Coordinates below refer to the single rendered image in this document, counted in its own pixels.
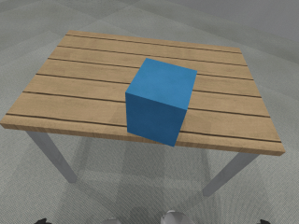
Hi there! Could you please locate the robot right thigh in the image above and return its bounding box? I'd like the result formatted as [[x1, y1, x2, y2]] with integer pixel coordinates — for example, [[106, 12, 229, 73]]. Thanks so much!
[[161, 211, 194, 224]]

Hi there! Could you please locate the carton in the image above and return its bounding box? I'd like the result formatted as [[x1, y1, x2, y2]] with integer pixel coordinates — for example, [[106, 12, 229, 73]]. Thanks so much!
[[125, 58, 197, 147]]

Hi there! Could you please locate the table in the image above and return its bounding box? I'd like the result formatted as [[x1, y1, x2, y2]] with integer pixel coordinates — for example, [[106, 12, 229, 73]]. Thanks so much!
[[0, 30, 286, 197]]

